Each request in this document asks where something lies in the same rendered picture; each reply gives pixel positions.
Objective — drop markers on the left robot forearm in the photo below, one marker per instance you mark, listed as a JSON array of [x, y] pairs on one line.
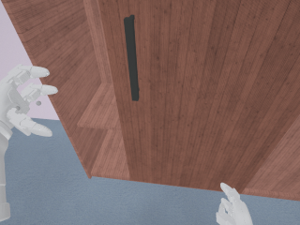
[[5, 134]]

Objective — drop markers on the robot right hand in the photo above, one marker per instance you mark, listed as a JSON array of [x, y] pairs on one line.
[[238, 213]]

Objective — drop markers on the handle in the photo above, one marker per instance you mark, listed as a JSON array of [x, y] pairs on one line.
[[132, 57]]

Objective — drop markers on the robot left hand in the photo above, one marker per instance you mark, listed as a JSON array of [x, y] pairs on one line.
[[10, 98]]

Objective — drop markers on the wardrobe door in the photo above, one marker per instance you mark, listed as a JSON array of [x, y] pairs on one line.
[[219, 86], [281, 170]]

